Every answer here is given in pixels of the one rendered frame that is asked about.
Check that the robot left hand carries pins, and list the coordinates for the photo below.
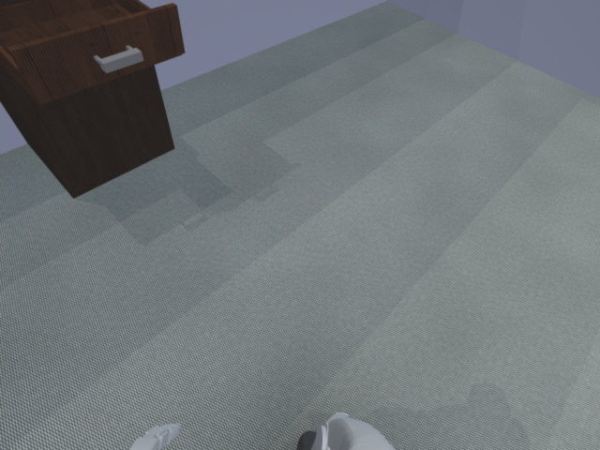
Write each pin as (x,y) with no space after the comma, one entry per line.
(156,437)

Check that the handle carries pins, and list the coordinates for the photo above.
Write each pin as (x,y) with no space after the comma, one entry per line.
(120,60)

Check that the robot right thigh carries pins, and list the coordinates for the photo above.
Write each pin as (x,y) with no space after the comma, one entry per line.
(350,434)

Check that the cabinet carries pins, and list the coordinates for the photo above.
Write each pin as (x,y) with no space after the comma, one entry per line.
(88,138)

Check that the drawer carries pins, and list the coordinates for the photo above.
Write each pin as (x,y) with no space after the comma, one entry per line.
(48,46)

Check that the right robot foot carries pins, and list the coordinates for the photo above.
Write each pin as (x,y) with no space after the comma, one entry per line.
(306,440)

